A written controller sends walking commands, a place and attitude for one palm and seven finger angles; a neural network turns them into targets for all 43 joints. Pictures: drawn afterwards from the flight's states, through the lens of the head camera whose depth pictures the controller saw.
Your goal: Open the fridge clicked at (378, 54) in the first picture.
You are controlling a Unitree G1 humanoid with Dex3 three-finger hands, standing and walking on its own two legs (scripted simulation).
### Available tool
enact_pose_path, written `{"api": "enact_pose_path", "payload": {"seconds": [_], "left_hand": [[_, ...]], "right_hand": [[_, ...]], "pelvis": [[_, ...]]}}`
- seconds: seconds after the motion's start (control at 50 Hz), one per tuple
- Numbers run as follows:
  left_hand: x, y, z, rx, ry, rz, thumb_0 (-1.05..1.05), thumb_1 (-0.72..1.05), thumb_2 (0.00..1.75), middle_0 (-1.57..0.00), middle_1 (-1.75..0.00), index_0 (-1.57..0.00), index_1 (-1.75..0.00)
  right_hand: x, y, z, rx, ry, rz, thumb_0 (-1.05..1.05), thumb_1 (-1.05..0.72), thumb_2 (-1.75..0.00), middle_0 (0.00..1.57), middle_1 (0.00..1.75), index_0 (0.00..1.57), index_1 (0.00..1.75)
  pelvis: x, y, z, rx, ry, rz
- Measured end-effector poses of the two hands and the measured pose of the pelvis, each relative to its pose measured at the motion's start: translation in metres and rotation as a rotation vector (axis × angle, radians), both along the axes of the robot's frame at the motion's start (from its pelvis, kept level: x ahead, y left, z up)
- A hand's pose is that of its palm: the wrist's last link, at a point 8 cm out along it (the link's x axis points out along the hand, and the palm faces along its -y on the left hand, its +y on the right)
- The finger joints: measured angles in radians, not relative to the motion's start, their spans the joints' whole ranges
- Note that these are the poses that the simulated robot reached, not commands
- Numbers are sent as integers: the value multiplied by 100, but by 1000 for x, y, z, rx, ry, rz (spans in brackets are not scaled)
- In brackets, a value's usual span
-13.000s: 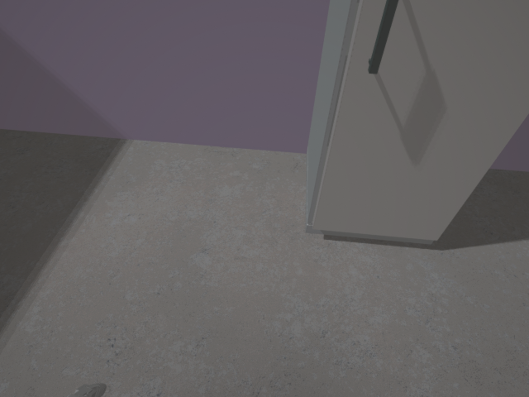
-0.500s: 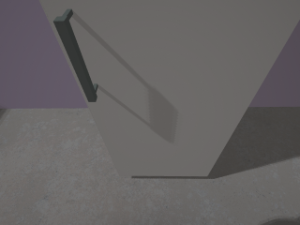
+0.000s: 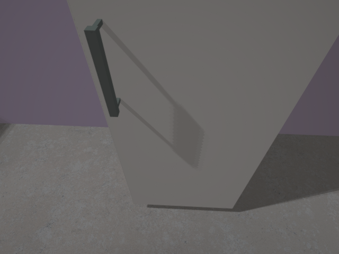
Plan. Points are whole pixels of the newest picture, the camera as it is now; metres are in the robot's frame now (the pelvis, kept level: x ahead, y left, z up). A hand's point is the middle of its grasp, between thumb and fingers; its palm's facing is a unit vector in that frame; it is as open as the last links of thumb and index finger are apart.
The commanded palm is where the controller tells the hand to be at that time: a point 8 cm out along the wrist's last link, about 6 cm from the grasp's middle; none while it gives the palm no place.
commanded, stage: come to a stop and stand still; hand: left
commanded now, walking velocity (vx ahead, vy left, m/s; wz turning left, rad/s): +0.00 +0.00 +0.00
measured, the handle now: (107, 73) +0.46 +0.18 +0.20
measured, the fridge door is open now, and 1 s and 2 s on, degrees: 0 0 0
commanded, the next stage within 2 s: look again from close up in 0.02 s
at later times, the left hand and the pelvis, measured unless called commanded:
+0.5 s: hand out of the picture +0.00 +0.18 -0.18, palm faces +0.01 -0.98 -0.19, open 7.4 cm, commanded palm none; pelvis +0.00 +0.01 +0.00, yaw +0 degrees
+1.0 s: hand out of the picture +0.02 +0.20 -0.17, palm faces +0.07 -0.98 -0.21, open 7.4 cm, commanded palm +0.08 +0.25 -0.06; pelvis -0.01 +0.01 +0.00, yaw +0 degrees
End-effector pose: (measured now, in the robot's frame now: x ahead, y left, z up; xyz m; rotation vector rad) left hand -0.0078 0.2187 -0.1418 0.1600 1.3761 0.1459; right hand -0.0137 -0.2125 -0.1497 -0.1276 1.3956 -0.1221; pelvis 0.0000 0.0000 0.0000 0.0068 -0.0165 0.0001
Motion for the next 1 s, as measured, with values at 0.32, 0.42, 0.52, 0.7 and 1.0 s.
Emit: {"api": "enact_pose_path", "payload": {"seconds": [0.32, 0.42, 0.52, 0.7, 1.0], "left_hand": [[-8, -1, -4, -20, 18, 9, 1, 91, 89, -20, -30, -20, -30], [-3, 3, -4, -18, 2, 5, 1, 91, 89, -20, -30, -20, -30], [0, 8, -3, -10, -8, 1, 1, 91, 89, -20, -30, -20, -30], [3, 17, 0, 5, -12, -3, 1, 91, 89, -20, -30, -20, -30], [15, 26, 7, 15, -84, 48, 1, 91, 89, -20, -30, -20, -30]], "right_hand": [[3, 6, 3, -10, -2, -1, 0, -91, -90, 20, 30, 20, 30], [4, 6, 4, -17, -11, 1, 0, -91, -90, 20, 30, 20, 30], [4, 6, 4, -19, -14, 3, 0, -91, -90, 20, 30, 20, 30], [3, 5, 5, -22, -8, 9, 0, -91, -90, 20, 30, 20, 30], [16, -4, 9, -46, -63, 14, 0, -91, -90, 20, 30, 20, 30]], "pelvis": [[-1, 5, 1, -1, -7, 0], [-3, 7, 1, -1, -8, 0], [-5, 8, 1, -1, -7, 0], [-7, 11, 2, 0, -4, 2], [-11, 13, 2, -8, 2, 8]]}}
